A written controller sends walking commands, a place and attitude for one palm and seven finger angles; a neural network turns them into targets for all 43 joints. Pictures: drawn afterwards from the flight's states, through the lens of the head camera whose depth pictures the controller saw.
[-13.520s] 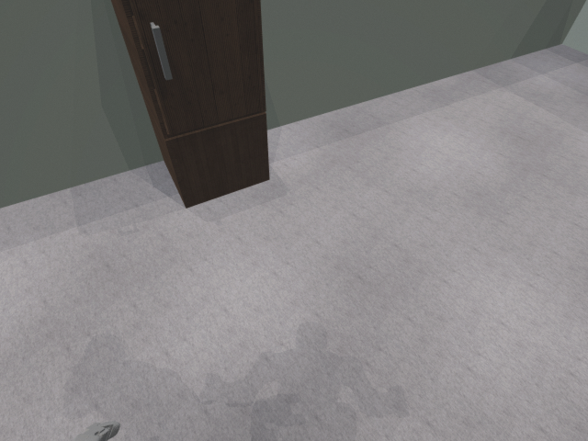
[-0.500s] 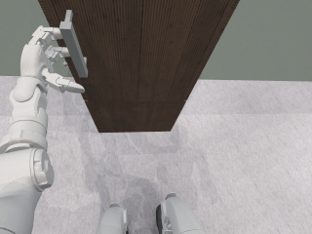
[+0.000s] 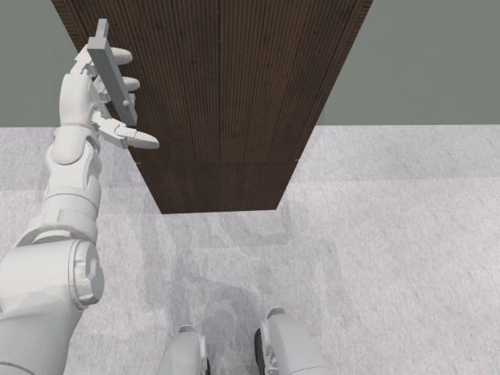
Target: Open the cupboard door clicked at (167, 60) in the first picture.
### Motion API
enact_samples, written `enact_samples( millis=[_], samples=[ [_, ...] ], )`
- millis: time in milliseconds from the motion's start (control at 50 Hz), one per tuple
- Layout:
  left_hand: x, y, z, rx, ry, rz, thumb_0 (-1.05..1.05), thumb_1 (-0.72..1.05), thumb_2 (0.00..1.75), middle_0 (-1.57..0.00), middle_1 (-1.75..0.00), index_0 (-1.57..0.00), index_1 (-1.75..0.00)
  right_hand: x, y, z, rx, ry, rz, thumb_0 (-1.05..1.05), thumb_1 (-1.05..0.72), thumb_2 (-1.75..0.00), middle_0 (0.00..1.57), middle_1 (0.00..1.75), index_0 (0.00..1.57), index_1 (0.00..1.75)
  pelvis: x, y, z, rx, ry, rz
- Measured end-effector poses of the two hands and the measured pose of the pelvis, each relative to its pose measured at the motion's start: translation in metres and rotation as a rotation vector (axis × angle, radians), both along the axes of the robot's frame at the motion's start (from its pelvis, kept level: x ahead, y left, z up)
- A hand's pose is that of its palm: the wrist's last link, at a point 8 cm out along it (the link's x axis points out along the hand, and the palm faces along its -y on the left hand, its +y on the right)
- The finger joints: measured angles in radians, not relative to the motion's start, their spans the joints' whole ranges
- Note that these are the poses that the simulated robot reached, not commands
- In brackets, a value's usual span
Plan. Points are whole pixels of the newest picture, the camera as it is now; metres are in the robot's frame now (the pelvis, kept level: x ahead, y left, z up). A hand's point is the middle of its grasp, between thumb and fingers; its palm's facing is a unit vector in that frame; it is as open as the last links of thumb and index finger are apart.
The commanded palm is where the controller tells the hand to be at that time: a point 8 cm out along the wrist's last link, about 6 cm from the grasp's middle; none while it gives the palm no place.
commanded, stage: slide the fingers in behind the handle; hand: left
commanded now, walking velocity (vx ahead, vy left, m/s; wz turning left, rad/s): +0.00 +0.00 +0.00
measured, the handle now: (117, 77) +0.57 +0.16 +0.07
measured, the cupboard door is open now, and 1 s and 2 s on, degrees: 0 0 25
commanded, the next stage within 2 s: close the thumb around the handle in 0.52 s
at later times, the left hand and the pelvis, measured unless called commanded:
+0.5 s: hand (132, 102) +0.52 +0.14 +0.07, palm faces -0.04 -1.00 -0.03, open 13.8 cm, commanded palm +0.50 +0.18 +0.07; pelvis +0.00 -0.01 +0.00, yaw +0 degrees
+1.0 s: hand (133, 102) +0.52 +0.14 +0.07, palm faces -0.03 -1.00 -0.02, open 10.0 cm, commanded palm +0.50 +0.18 +0.07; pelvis +0.00 +0.00 +0.00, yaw +0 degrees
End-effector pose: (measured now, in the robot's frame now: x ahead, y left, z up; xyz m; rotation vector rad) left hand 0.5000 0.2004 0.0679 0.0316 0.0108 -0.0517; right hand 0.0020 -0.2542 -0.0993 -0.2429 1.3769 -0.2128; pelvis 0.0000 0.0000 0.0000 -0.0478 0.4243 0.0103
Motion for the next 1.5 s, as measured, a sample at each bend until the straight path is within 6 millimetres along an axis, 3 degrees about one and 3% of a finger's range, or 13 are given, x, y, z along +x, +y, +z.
enact_samples(
  millis=[100,720,880,1240,1300,1500],
  samples=[
    [0.001,-0.01,-0.001,-0.021,0.01,0.011,-0.01,-0.5,0.3,-0.3,-1.2,-0.31,-1.21,-0.003,-0.003,-0.001,0.0,0.009,0.002,0.0,-0.9,-0.9,0.21,0.3,0.2,0.3,-0.001,-0.002,0.0,0.003,0.0,0.003],
    [0.002,-0.01,-0.001,-0.007,0.008,0.009,-0.01,-0.47,0.31,-0.31,-1.21,-0.32,-1.22,-0.001,-0.007,0.0,-0.006,-0.008,0.002,0.0,-0.9,-0.9,0.21,0.3,0.2,0.3,-0.002,-0.004,-0.001,0.005,0.005,0.001],
    [0.002,-0.01,-0.001,-0.005,0.007,0.016,-0.01,-0.21,0.43,-0.33,-1.24,-0.33,-1.24,-0.001,-0.003,-0.002,0.002,0.003,0.004,0.0,-0.9,-0.9,0.21,0.3,0.2,0.3,0.0,-0.002,-0.001,0.005,0.005,0.003],
    [0.0,-0.01,-0.001,-0.005,0.006,0.024,0.01,0.7,0.82,-0.39,-1.33,-0.35,-1.33,0.008,-0.004,0.0,0.005,0.002,0.003,0.0,-0.9,-0.9,0.21,0.3,0.2,0.3,0.006,-0.002,0.003,0.006,-0.001,0.002],
    [-0.001,-0.01,-0.001,-0.005,0.006,0.025,0.01,0.78,0.84,-0.39,-1.34,-0.36,-1.34,0.01,-0.005,0.0,0.005,0.001,0.003,0.0,-0.9,-0.9,0.21,0.3,0.2,0.3,0.007,-0.003,0.004,0.006,-0.001,0.003],
    [-0.003,-0.01,-0.001,-0.005,0.005,0.021,0.01,0.77,0.83,-0.39,-1.35,-0.36,-1.35,0.017,-0.008,0.001,0.003,-0.016,0.003,0.0,-0.9,-0.9,0.21,0.3,0.2,0.3,0.009,-0.005,0.004,0.009,-0.006,0.0]
  ],
)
